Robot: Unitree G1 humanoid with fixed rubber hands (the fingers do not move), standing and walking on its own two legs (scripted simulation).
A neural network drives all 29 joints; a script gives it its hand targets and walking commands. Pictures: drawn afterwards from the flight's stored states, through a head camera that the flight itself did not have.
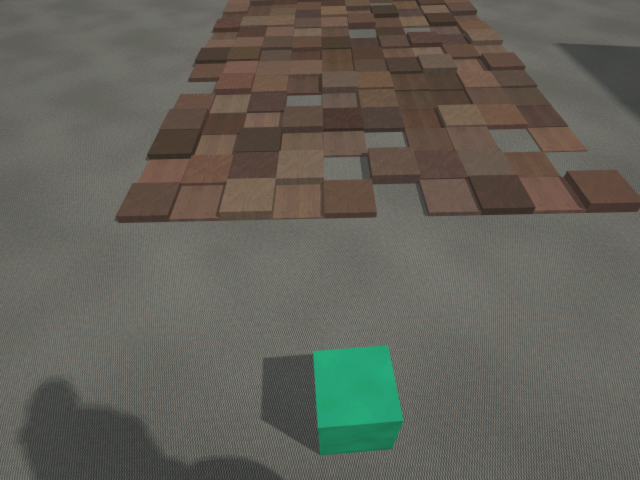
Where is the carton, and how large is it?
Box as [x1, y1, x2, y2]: [313, 345, 402, 454]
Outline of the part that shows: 387,345 313,351 320,454 388,449 392,447 402,422 402,416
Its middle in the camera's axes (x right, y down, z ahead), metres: +0.09 +0.47 +1.09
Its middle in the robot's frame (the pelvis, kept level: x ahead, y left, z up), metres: +0.46 -0.04 -0.65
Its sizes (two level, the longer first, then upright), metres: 0.210 0.200 0.250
